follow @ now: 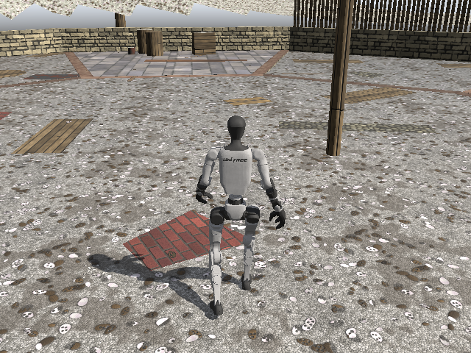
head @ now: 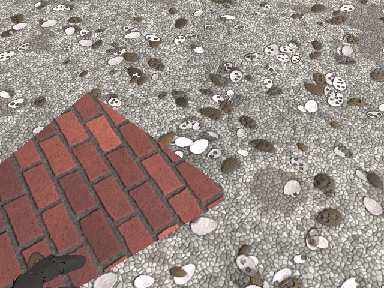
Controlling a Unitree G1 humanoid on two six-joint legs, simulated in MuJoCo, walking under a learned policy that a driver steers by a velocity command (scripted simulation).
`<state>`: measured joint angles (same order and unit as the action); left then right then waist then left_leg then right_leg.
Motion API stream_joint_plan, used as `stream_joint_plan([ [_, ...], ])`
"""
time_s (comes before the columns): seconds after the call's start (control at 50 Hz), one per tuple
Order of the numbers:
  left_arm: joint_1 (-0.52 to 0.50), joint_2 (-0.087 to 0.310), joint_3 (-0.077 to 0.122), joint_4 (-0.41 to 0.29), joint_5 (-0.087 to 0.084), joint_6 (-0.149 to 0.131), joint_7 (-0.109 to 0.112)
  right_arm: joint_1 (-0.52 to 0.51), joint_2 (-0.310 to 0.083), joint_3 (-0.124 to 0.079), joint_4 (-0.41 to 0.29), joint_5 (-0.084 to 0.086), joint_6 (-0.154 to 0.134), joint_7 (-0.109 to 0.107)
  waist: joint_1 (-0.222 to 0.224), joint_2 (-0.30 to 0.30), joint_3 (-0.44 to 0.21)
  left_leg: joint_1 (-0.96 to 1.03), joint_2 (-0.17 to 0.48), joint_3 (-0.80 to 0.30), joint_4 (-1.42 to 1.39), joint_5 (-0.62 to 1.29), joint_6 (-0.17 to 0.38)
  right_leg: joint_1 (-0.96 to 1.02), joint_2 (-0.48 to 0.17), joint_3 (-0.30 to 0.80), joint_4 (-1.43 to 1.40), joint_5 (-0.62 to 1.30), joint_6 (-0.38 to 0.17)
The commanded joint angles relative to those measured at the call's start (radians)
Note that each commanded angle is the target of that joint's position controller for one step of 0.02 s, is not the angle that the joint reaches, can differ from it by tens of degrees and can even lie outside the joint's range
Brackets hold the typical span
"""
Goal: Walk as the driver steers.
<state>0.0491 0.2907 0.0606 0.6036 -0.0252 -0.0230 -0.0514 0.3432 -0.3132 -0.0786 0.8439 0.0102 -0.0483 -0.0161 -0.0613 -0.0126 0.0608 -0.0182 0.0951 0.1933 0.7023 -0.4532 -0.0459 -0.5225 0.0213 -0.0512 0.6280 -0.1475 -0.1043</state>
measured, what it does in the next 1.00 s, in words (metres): walks ahead: left foot, then right foot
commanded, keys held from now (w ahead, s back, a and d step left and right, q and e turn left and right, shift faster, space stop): w+e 0.22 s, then w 0.78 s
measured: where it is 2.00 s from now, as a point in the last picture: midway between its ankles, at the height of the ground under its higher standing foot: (206, 124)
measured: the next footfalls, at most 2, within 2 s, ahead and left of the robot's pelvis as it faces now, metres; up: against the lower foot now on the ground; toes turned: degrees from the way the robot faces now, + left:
left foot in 0.46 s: +0.44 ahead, +0.10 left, +0.00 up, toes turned -13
right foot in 0.98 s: +0.68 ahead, -0.20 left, +0.00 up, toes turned -14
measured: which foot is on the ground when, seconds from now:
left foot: up 0.00-0.44, down 0.46-0.98, up 1.00-1.00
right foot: down 0.00-0.48, up 0.50-0.96, down 0.98-1.00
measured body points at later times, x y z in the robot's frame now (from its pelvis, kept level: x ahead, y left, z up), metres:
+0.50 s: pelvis +0.29 +0.02 +0.01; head +0.31 +0.02 +0.46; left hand +0.39 +0.30 -0.11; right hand +0.45 -0.26 -0.06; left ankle +0.41 +0.11 -0.71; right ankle +0.12 -0.08 -0.68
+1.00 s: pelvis +0.56 -0.06 +0.01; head +0.59 -0.08 +0.46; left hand +0.85 +0.10 -0.05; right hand +0.47 -0.34 -0.12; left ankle +0.41 +0.11 -0.70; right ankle +0.64 -0.19 -0.71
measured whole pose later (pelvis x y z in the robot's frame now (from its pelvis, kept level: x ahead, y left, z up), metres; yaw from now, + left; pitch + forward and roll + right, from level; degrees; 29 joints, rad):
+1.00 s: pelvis +0.56 -0.06 +0.01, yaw -13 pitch +3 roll +1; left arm 0.03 0.26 0.03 0.64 0.00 -0.09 -0.04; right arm 0.41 -0.31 -0.05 0.89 0.01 -0.04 0.00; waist -0.08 0.01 0.03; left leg -0.02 0.01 -0.01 0.56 -0.45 0.00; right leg -0.49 0.00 -0.02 0.53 -0.08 -0.05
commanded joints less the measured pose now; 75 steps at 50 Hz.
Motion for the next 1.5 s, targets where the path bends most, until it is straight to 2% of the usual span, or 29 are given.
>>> stream_joint_plan([
  [0.02,0.350,0.250,0.080,-0.015,-0.001,-0.007,0.020,-0.036,-0.121,0.002,-0.152,0.001,-0.079,0.021,0.187,-0.139,-0.456,-0.781,-0.096,-0.296,0.725,-0.108,0.025,0.965,-0.361,0.871,-0.327,-0.268,-0.316],
  [0.04,0.329,0.196,0.064,0.000,0.009,-0.020,0.019,-0.132,-0.149,-0.005,-0.180,0.037,-0.094,0.029,0.193,-0.091,-0.306,-0.830,-0.055,-0.287,0.694,-0.029,0.047,0.854,-0.324,0.714,-0.334,-0.214,-0.262],
  [0.06,0.271,0.177,0.056,0.002,0.009,-0.029,0.017,-0.140,-0.128,0.002,-0.183,0.024,-0.099,0.023,0.137,0.002,-0.199,-0.791,-0.013,-0.284,0.584,0.049,0.051,0.686,-0.279,0.597,-0.338,-0.106,-0.224],
  [0.1,0.184,0.134,0.040,-0.020,0.023,-0.035,0.023,-0.128,-0.137,-0.007,-0.167,-0.021,-0.085,0.013,0.071,-0.024,-0.113,-0.648,0.029,-0.282,0.459,0.110,0.039,0.453,-0.215,0.451,-0.355,0.180,-0.196],
  [0.16,0.157,0.145,0.044,-0.016,0.021,-0.039,0.038,-0.108,-0.105,-0.003,-0.163,-0.026,-0.055,0.013,0.034,-0.018,-0.104,-0.582,0.019,-0.259,0.339,0.166,-0.006,0.313,-0.184,0.387,-0.401,0.221,-0.206],
  [0.28,0.252,0.162,0.048,0.039,0.008,-0.034,0.060,-0.319,-0.039,0.029,-0.207,-0.018,-0.060,0.031,0.124,-0.051,-0.056,-0.481,-0.049,-0.234,-0.078,0.565,-0.025,0.240,-0.116,0.286,-0.403,0.089,-0.125],
  [0.38,0.327,0.159,0.045,0.091,0.006,-0.029,0.058,-0.369,-0.087,0.014,-0.231,-0.007,-0.075,0.049,0.137,-0.079,-0.036,-0.479,-0.059,-0.254,-0.193,0.484,0.032,0.397,-0.195,0.380,-0.313,0.063,-0.100],
  [0.44,0.311,0.140,0.038,0.096,0.010,-0.020,0.057,-0.220,-0.126,-0.010,-0.197,-0.013,-0.082,0.042,0.052,-0.094,-0.093,-0.273,-0.082,-0.212,-0.255,0.405,0.099,0.427,-0.156,0.366,-0.152,0.290,-0.056],
  [0.46,0.306,0.100,0.021,0.081,0.021,-0.021,0.056,-0.080,-0.168,-0.024,-0.181,-0.025,-0.085,0.036,-0.013,-0.041,-0.224,-0.043,0.030,-0.316,-0.220,0.430,0.161,0.344,-0.101,0.309,0.075,0.249,-0.020],
  [0.48,0.430,0.041,0.001,0.071,0.003,-0.034,0.058,0.049,-0.259,-0.052,-0.148,-0.034,-0.075,0.035,-0.005,0.208,-0.381,0.327,0.234,-0.708,-0.259,0.259,0.324,0.004,0.046,0.185,0.442,-0.049,0.067],
  [0.5,0.423,0.077,0.001,0.073,-0.001,-0.043,0.059,0.093,-0.196,-0.039,-0.121,-0.005,-0.068,0.048,-0.022,0.284,-0.374,0.366,0.293,-0.962,-0.400,0.009,0.353,-0.179,0.060,0.219,0.589,-0.430,0.082],
  [0.52,0.324,0.150,0.022,0.065,-0.012,-0.044,0.057,0.042,-0.133,-0.019,-0.126,0.006,-0.064,0.047,-0.034,0.168,-0.222,0.255,0.269,-0.865,-0.420,-0.096,0.305,-0.262,0.005,0.236,0.654,-0.367,0.074],
  [0.56,0.208,0.136,0.019,0.035,0.010,-0.046,0.055,-0.063,-0.089,0.001,-0.140,-0.011,-0.051,0.043,0.003,0.069,-0.068,0.024,0.187,-0.653,-0.464,0.061,0.269,-0.246,-0.072,0.163,0.572,-0.230,0.075],
  [0.64,0.244,0.069,0.013,0.052,0.015,-0.036,0.051,-0.092,-0.084,0.008,-0.126,-0.014,-0.061,0.040,0.062,0.131,-0.060,-0.119,0.120,-0.474,-0.535,0.328,0.270,-0.130,-0.123,0.127,0.430,-0.119,0.094],
  [0.78,0.020,0.026,-0.010,0.003,0.018,-0.057,0.035,-0.006,-0.134,-0.003,-0.066,0.006,-0.046,0.025,-0.010,0.076,-0.022,-0.098,0.079,-0.297,-0.563,0.501,0.244,-0.090,-0.101,0.072,0.016,0.205,0.120],
  [0.88,-0.090,0.043,-0.006,-0.039,0.007,-0.068,0.010,0.065,-0.147,-0.007,-0.017,0.014,-0.021,0.019,-0.026,0.082,0.010,0.029,0.143,-0.313,-0.512,0.544,0.226,-0.091,-0.074,0.072,-0.102,0.169,0.084],
  [0.92,-0.059,0.066,0.003,-0.035,0.010,-0.071,0.005,0.058,-0.164,-0.014,-0.009,0.014,-0.009,0.013,0.008,0.094,-0.014,0.078,0.157,-0.310,-0.447,0.681,0.207,-0.026,-0.054,0.058,-0.131,0.096,0.056],
  [0.96,0.148,0.130,0.037,0.024,0.018,-0.070,0.015,0.033,-0.161,-0.010,-0.014,0.013,0.000,0.008,0.125,0.087,-0.151,0.033,0.096,-0.250,-0.201,0.940,0.167,0.292,-0.010,0.013,-0.170,0.107,0.004],
  [0.98,0.331,0.192,0.057,0.061,0.028,-0.066,0.027,0.026,-0.120,0.010,-0.039,-0.008,-0.003,0.005,0.198,0.020,-0.300,-0.155,0.048,-0.216,0.072,0.738,0.132,0.602,-0.155,0.162,-0.116,0.150,-0.057],
  [1.0,0.394,0.279,0.075,0.083,0.029,-0.060,0.027,0.156,0.001,0.049,-0.059,-0.011,-0.023,0.013,0.142,-0.243,-0.436,-0.567,-0.132,-0.192,0.445,0.099,0.062,0.956,-0.393,0.628,-0.183,-0.049,-0.221],
  [1.02,0.406,0.178,0.051,0.080,0.018,-0.055,0.029,0.114,-0.077,0.032,-0.037,0.009,-0.043,0.020,0.182,-0.199,-0.444,-0.692,-0.117,-0.323,0.572,-0.124,0.070,0.944,-0.413,0.761,-0.284,-0.193,-0.217],
  [1.04,0.337,0.142,0.035,0.077,0.019,-0.056,0.033,0.015,-0.137,0.013,-0.069,0.036,-0.053,0.026,0.180,-0.137,-0.274,-0.757,-0.069,-0.321,0.597,-0.055,0.081,0.810,-0.383,0.607,-0.312,-0.186,-0.169],
  [1.08,0.222,0.090,0.018,0.077,0.030,-0.061,0.031,-0.074,-0.116,0.011,-0.085,0.019,-0.048,0.021,0.123,-0.029,-0.112,-0.707,0.003,-0.286,0.496,0.095,0.075,0.551,-0.302,0.395,-0.382,-0.039,-0.121],
  [1.1,0.193,0.082,0.016,0.080,0.038,-0.070,0.031,-0.045,-0.103,0.008,-0.081,0.016,-0.036,0.021,0.084,-0.080,-0.100,-0.641,0.029,-0.299,0.466,0.140,0.067,0.469,-0.290,0.341,-0.412,0.020,-0.118],
  [1.2,0.170,0.092,0.028,0.131,0.039,-0.101,0.035,-0.054,-0.047,0.012,-0.082,0.012,0.010,0.013,0.051,-0.048,-0.025,-0.647,0.042,-0.323,0.346,0.283,0.028,0.358,-0.270,0.128,-0.510,0.196,-0.117],
  [1.3,0.193,0.126,0.034,0.167,0.036,-0.093,0.052,-0.199,-0.016,0.022,-0.124,0.009,-0.004,0.040,0.098,-0.021,0.000,-0.618,0.015,-0.244,0.049,0.550,0.041,0.398,-0.230,-0.042,-0.528,0.232,-0.066],
  [1.4,0.277,0.156,0.045,0.220,0.015,-0.056,0.059,-0.336,-0.012,0.027,-0.205,0.010,-0.003,0.068,0.144,-0.013,0.038,-0.692,-0.005,-0.190,-0.080,0.478,0.085,0.597,-0.292,-0.089,-0.463,0.323,-0.047],
  [1.46,0.258,0.191,0.056,0.218,0.009,-0.030,0.071,-0.299,-0.047,0.007,-0.230,0.009,0.002,0.082,0.093,-0.060,-0.022,-0.581,-0.079,-0.110,-0.088,0.321,0.136,0.666,-0.303,-0.128,-0.298,0.739,-0.014],
  [1.5,0.229,0.203,0.056,0.207,0.007,-0.013,0.084,-0.075,-0.120,-0.037,-0.185,0.012,0.008,0.073,-0.039,-0.062,-0.150,-0.269,-0.160,-0.079,-0.139,0.313,0.195,0.590,-0.262,-0.167,0.021,0.892,0.028],
])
